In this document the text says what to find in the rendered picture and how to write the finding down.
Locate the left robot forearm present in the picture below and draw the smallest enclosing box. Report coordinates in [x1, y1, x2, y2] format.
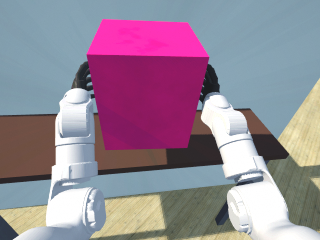
[46, 88, 98, 225]

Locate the robot left upper arm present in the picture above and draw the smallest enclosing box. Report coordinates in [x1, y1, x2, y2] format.
[13, 187, 106, 240]

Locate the right robot forearm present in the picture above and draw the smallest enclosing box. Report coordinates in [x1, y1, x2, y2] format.
[201, 92, 289, 219]

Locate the robot right upper arm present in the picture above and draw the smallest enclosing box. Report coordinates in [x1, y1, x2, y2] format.
[227, 181, 320, 240]

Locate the carton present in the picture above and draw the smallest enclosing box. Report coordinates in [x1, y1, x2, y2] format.
[86, 19, 210, 150]

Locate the left robot hand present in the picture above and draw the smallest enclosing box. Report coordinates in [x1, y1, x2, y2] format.
[71, 61, 95, 99]

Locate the right robot hand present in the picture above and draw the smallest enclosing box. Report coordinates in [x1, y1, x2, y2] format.
[199, 64, 220, 104]

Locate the table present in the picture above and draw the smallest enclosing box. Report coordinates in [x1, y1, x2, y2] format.
[0, 108, 289, 240]

